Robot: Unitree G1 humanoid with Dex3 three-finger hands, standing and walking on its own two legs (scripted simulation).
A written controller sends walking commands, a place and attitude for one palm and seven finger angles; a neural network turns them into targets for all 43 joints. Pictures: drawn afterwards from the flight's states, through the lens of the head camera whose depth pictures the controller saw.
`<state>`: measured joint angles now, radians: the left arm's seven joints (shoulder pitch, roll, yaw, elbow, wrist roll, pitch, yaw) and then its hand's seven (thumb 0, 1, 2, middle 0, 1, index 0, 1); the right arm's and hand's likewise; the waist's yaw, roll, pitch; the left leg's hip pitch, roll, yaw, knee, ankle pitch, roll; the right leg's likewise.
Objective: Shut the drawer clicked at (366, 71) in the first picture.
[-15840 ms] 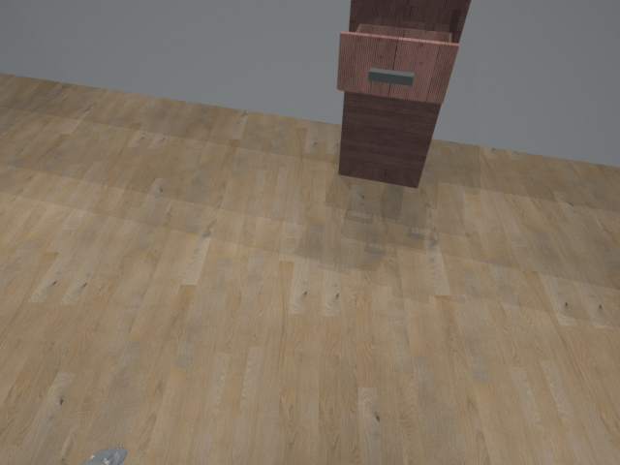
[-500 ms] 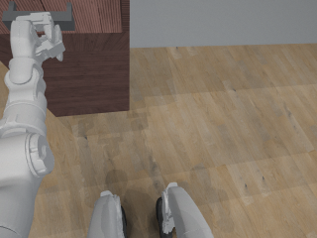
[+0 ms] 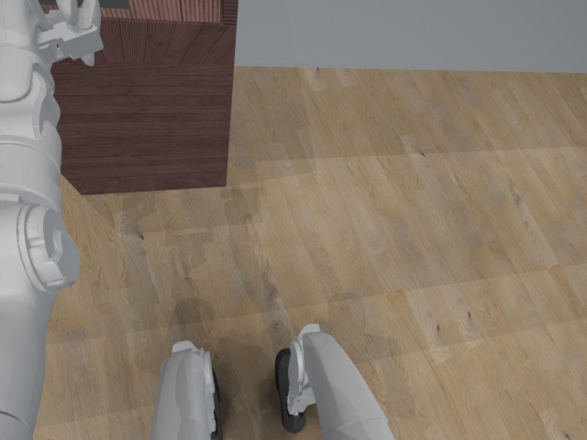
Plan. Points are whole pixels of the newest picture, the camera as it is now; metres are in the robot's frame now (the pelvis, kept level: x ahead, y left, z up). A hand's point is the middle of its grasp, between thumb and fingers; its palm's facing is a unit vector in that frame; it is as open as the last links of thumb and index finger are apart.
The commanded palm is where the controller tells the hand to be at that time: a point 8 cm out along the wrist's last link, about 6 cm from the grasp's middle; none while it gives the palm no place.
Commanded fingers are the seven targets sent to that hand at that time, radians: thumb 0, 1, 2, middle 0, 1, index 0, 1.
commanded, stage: pull the fist back off the drawer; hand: left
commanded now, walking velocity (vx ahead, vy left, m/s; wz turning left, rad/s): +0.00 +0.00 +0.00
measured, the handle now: out of the picture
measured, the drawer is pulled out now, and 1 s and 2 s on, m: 0.00 0.00 0.00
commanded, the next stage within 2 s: draw the hand back to the body in 0.62 s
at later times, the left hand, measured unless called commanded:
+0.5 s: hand (99, 32) +0.58 +0.16 +0.07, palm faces +0.02 -1.00 -0.02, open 3.1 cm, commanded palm +0.55 +0.18 +0.08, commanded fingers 0.00 0.90 0.90 -1.40 -1.60 -1.40 -1.60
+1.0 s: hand (62, 73) +0.49 +0.17 +0.12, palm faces +0.03 -1.00 -0.04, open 3.2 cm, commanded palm +0.45 +0.22 +0.14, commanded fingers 0.00 0.90 0.90 -1.40 -1.60 -1.40 -1.60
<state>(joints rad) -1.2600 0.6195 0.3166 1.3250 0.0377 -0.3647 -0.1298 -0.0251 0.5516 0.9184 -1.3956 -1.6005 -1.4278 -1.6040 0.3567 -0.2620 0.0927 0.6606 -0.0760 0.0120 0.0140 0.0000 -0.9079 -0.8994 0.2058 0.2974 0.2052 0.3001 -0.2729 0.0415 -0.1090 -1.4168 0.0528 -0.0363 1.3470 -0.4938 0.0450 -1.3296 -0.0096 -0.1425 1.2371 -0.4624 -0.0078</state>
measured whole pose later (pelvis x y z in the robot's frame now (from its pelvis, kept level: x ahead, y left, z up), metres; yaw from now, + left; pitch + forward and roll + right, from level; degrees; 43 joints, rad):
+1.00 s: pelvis +0.07 -0.01 +0.08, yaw +0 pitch +21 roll -3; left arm -0.43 0.29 0.25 0.61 -0.17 -0.35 -0.14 0.01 0.90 0.90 -1.39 -1.60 -1.39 -1.60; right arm 0.33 -0.25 0.02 0.56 0.02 0.09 0.03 0.00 -0.91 -0.90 0.20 0.30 0.20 0.30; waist -0.09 0.04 -0.13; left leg -0.87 0.06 0.04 0.99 -0.49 0.03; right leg -0.84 0.01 -0.06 0.93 -0.46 0.00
